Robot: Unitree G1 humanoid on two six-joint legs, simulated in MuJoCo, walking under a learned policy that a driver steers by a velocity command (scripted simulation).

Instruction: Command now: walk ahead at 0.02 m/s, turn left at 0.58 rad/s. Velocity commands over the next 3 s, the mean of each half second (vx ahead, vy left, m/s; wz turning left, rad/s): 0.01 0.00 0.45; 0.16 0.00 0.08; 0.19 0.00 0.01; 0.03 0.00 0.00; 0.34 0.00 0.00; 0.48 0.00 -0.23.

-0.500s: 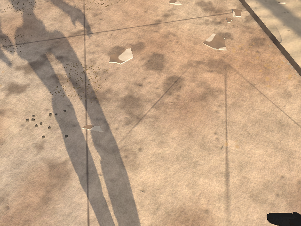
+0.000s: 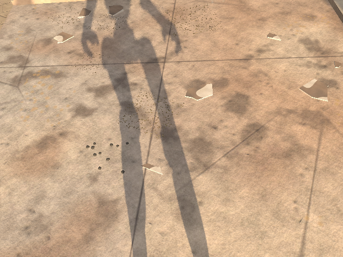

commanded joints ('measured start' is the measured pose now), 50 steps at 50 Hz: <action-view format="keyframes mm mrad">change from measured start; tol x32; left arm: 1 -80 121 32 -91 -20 -7 14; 50 -47 101 24 -31 -61 -88 -24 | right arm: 1 71 -102 -42 -33 2 12 -6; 50 211 -50 -1 125 -9 -148 34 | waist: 1 -21 -166 -62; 13 7 -236 -102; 16 31 285 -150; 40 14 -281 86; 50 -50 31 65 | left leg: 1 -122 72 21 277 18 -58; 12 154 133 185 -302 94 -17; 16 635 468 -272 -554 941 216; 40 135 95 162 -251 5 78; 44 444 113 140 -492 99 131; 47 612 515 -604 -816 -174 364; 50 664 434 -356 -793 17 283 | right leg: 1 158 -257 187 -164 349 -184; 13 190 -288 12 -82 367 -175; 18 -291 -63 -13 620 -411 72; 34 268 -129 58 -104 267 4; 37 47 -127 123 -190 -461 -98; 42 -29 -266 299 -306 -512 -172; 50 -603 -97 49 597 -112 -66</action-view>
